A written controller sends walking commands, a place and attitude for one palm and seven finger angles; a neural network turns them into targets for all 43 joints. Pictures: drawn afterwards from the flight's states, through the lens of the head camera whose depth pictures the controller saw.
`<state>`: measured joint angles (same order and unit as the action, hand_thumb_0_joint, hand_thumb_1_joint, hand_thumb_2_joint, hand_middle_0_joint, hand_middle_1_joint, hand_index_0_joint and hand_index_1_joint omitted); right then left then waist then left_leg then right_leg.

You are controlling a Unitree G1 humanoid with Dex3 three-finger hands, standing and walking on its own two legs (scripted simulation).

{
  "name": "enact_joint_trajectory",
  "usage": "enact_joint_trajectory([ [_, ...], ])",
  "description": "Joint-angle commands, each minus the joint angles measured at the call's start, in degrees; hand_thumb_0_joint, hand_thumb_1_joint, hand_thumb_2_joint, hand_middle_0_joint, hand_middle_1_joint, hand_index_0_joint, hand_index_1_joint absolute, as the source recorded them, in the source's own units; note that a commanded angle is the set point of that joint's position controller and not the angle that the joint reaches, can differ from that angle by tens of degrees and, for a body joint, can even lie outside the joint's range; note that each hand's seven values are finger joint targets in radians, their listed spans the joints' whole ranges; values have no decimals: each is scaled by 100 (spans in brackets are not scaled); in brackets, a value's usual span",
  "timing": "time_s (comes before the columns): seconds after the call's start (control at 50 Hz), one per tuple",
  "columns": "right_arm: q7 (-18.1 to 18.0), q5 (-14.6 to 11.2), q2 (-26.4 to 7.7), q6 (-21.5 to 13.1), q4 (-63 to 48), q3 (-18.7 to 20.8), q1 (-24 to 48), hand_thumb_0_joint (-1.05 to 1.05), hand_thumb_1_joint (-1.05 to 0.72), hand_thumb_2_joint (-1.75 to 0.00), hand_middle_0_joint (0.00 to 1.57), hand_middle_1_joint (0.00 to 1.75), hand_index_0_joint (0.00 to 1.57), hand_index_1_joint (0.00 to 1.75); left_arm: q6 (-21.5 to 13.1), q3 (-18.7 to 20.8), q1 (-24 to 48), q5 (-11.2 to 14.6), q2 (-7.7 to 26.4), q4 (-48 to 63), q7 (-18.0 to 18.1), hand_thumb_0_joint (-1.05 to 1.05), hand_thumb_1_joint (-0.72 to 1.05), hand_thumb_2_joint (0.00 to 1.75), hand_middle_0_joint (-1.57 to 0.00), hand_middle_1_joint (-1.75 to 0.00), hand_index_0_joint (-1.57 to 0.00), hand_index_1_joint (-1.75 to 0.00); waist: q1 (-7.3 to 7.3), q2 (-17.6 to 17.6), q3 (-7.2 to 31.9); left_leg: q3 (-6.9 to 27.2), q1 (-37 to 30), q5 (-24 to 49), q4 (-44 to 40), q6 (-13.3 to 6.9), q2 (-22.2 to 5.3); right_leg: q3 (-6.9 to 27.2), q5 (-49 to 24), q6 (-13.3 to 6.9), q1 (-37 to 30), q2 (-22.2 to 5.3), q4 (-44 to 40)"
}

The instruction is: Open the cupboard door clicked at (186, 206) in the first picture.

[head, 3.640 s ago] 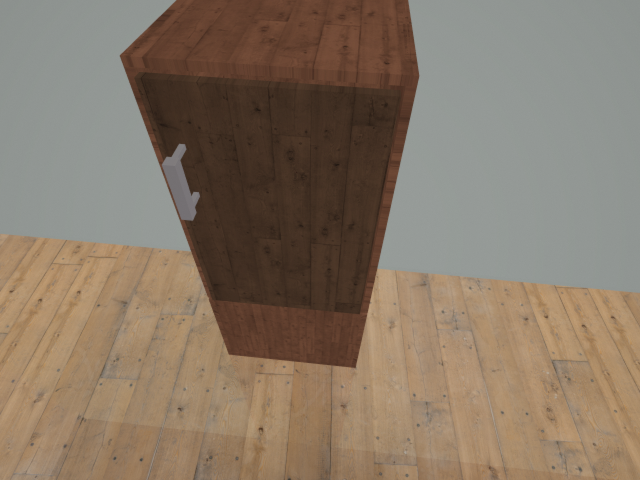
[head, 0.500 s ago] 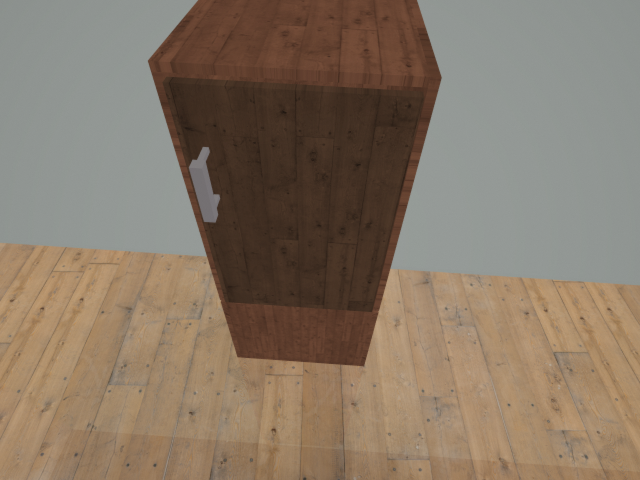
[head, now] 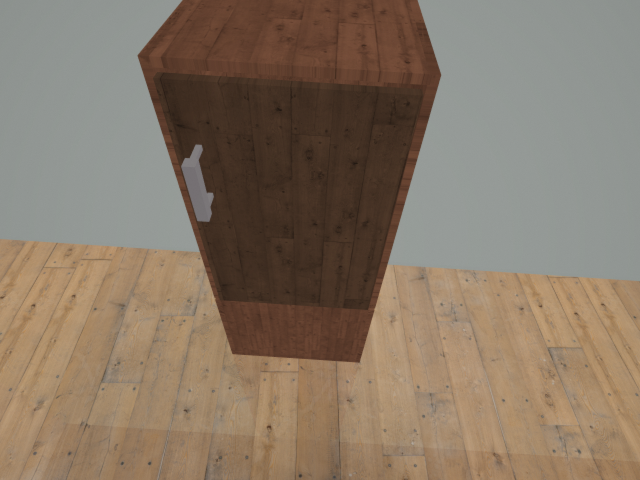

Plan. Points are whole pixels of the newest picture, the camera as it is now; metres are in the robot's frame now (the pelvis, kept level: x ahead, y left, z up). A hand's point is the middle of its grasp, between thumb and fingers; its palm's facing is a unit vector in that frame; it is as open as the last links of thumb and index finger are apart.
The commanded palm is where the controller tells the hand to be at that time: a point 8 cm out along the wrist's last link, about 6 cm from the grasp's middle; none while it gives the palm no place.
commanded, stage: raise the hand with hooked fingers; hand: left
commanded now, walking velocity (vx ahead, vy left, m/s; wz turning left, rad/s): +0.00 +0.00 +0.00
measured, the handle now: (200, 183) +0.55 +0.24 +0.03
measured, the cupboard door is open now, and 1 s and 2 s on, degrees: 0 0 0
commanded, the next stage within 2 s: none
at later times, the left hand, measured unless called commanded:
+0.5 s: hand (215, 445) +0.17 +0.14 -0.04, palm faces -0.05 -1.00 +0.01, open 8.4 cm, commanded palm +0.13 +0.22 -0.04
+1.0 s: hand (165, 400) +0.21 +0.20 -0.01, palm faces +0.03 -1.00 -0.05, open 11.5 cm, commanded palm +0.17 +0.26 +0.00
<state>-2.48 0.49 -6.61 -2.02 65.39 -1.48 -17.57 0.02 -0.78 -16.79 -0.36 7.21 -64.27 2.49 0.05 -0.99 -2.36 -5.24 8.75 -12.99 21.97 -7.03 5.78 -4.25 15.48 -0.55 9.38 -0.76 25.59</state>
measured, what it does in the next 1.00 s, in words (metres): lowers itself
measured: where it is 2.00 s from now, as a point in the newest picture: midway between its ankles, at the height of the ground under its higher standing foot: outside the picture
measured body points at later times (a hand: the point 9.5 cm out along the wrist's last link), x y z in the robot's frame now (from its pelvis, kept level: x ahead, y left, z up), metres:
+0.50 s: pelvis -0.03 -0.03 -0.07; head +0.00 -0.02 +0.37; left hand +0.17 +0.19 -0.03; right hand +0.20 -0.29 -0.09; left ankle -0.01 +0.04 -0.74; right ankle +0.00 -0.10 -0.74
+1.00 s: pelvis -0.02 -0.04 -0.06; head +0.04 -0.04 +0.39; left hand +0.20 +0.25 +0.00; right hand +0.13 -0.28 -0.15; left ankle -0.01 +0.04 -0.74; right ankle +0.00 -0.10 -0.74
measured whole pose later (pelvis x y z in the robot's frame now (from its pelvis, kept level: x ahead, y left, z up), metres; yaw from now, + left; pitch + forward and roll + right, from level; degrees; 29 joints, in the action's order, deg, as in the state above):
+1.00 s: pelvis -0.02 -0.04 -0.06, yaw +3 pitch +12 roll -1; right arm -2.6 -2.7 -14.9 -11.5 32.7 -1.7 -17.5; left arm -20.6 18.5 -15.3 21.9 18.7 -9.7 -24.4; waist -1.6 1.5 6.0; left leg -1.5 41.9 -25.6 55.3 -3.5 1.8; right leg -6.1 24.6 -4.9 40.3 4.8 52.3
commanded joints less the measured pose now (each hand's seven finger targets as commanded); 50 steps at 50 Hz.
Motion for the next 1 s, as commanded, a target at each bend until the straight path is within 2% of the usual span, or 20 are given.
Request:
enact_joint_trajectory([
  [0.0,-30,15,-558,-61,-58,74,-447,0,-90,-90,20,30,20,30,-71,41,-500,-23,382,110,17,0,90,90,-20,-30,-20,-30,28,-16,-172,1187,142,966,-569,304,-1281,597,-565,-181,84,-571,-347],
  [0.06,-32,14,-560,-68,-46,81,-462,0,-90,-90,20,30,20,30,-80,42,-501,-26,381,110,24,0,90,90,-20,-30,-20,-30,18,50,-114,1139,19,1306,-509,315,-1282,584,-675,-171,87,-569,-319],
  [0.08,34,-82,-919,-47,-499,82,-26,0,-90,-90,20,30,20,30,-206,-8,-692,-103,566,-14,219,0,90,90,-20,-30,-20,-30,84,208,-278,1125,347,2992,366,485,-1380,554,-1286,-86,365,-616,-261],
  [0.1,-111,-219,-1951,-850,-2624,370,-374,0,-90,-90,20,30,20,30,-1245,748,3155,997,1980,9050,262,0,88,89,-20,-32,-20,-32,-733,1390,2810,1276,-1779,3019,109,933,-885,179,-1178,-1,442,38,335],
  [0.12,-188,-216,-1432,-1448,-2296,84,213,0,-90,-90,20,30,20,30,-939,485,1294,591,1543,8065,485,0,85,88,-20,-33,-20,-33,-224,1971,2733,1411,-1772,3268,-343,1206,-1314,256,226,-160,918,15,1148],
  [0.14,-151,-312,-1128,-1606,-2204,224,165,0,-90,-90,20,30,20,30,-152,-137,-219,668,414,6909,689,0,83,87,-21,-34,-21,-34,-289,1541,1477,1542,-729,2312,-661,1398,-1262,122,914,-86,1539,55,1634],
  [0.16,-104,-367,-1116,-1673,-2097,226,-2,0,-90,-90,20,30,20,30,63,-700,-627,879,-431,6515,613,0,81,86,-21,-36,-21,-36,-266,938,613,1487,-194,1504,-512,1244,-1079,137,673,-73,1810,27,1639],
  [0.22,-37,-190,-1643,-1866,-2793,430,222,0,-90,-90,20,30,20,30,-734,-185,-367,987,218,6854,288,0,74,83,-21,-40,-21,-40,-432,-641,562,1376,733,274,691,887,-823,-59,525,-106,2016,131,866],
  [0.24,42,-139,-1690,-1873,-2992,467,245,0,-90,-90,20,30,20,30,-1017,-66,-546,989,211,6459,78,0,71,82,-21,-42,-21,-42,-409,-678,679,1268,1020,386,1162,873,-679,-58,277,-140,2066,111,799],
  [0.3,182,-97,-1653,-1705,-3463,589,745,0,-90,-90,20,30,20,30,-2239,295,-1621,1370,-6,5559,-887,0,64,79,-22,-47,-22,-47,-20,-1852,550,979,2587,-432,2083,841,-548,0,1070,-167,2829,145,1493],
  [0.32,241,-110,-1642,-1664,-3665,636,866,0,-90,-90,20,30,20,30,-2704,520,-1832,1491,145,5586,-1279,0,62,78,-22,-48,-22,-48,106,-1768,686,825,3002,-622,2369,804,-452,141,1200,-191,2892,127,1702],
  [0.36,414,-107,-1702,-1539,-4110,698,1096,0,-90,-90,20,30,20,30,-3451,978,-1695,1519,820,5879,-2042,0,57,76,-22,-51,-22,-51,228,-171,899,651,3133,-506,2808,855,-319,381,870,-347,2897,65,2170],
  [0.38,423,-115,-1692,-1463,-4331,707,1186,0,-90,-90,20,30,20,30,-3511,1433,-1653,1486,1285,5984,-2131,0,55,75,-22,-53,-22,-53,378,88,1252,593,3276,-516,2888,778,-304,466,798,-358,2806,87,2368],
  [0.42,357,-173,-1634,-1229,-4703,648,1283,0,-90,-90,20,30,20,30,-3175,1557,-1549,1565,1341,6311,-2149,0,50,73,-23,-55,-23,-55,472,32,1610,544,3539,-592,2910,693,-292,588,741,-312,2656,139,2529],
  [0.5,168,-227,-1459,-958,-4938,583,920,0,-90,-90,20,30,20,30,-2869,1772,-433,1824,1494,7710,-1806,0,41,69,-24,-62,-24,-62,185,587,1928,652,3412,-667,3136,553,-399,1000,898,-196,2608,169,2236],
  [0.58,27,-189,-1416,-1015,-4629,434,607,0,-90,-90,20,30,20,30,-3237,1419,360,1747,1508,8230,-1846,0,32,65,-24,-68,-24,-68,-350,659,1831,840,3357,-468,3482,466,-562,1090,431,-58,2862,180,2173],
  [0.64,-67,-241,-1539,-1134,-4360,322,637,0,-90,-90,20,30,20,30,-3206,1407,654,1896,1654,7488,-2354,0,25,62,-25,-72,-25,-72,-502,440,1659,883,3686,-602,3738,437,-585,1320,620,102,2851,115,2002],
  [0.76,-137,-359,-1585,-1223,-4322,237,666,0,-90,-90,20,30,20,30,-2248,2217,409,2265,2220,6680,-2912,0,11,56,-26,-81,-26,-81,-59,296,2384,890,3524,-232,3365,452,-563,1479,160,263,1703,-127,1656],
  [0.84,-117,-319,-1513,-1271,-4311,232,723,0,-90,-90,20,30,20,30,-2195,2555,249,2415,2246,6570,-2724,0,1,52,-26,-87,-26,-87,115,-12,2269,946,3418,61,3058,503,-576,1378,-491,296,1384,-154,1660],
  [0.98,-63,-334,-1637,-1363,-4233,334,499,0,-90,-90,20,30,20,30,-2502,2471,415,2324,2168,6290,-2699,0,-15,45,-27,-98,-27,-98,14,55,1973,793,3155,-26,2725,473,-528,1121,-147,222,1689,-81,1559],
])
